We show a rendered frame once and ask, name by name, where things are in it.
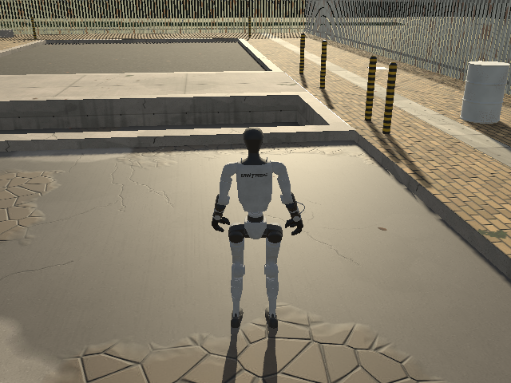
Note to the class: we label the left robot forearm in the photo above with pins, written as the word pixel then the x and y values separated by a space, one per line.
pixel 218 210

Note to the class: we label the right robot upper arm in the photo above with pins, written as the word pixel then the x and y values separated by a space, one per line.
pixel 284 183

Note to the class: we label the right robot forearm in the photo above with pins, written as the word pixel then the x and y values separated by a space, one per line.
pixel 293 209

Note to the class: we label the left robot upper arm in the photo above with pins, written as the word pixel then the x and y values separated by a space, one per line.
pixel 225 182

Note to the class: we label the robot right hand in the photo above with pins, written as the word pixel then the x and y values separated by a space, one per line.
pixel 292 223

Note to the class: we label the right robot thigh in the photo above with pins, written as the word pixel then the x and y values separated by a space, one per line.
pixel 273 240

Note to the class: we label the humanoid robot head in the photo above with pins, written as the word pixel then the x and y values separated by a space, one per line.
pixel 253 139

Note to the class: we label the robot left hand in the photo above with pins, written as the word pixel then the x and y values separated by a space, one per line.
pixel 216 226

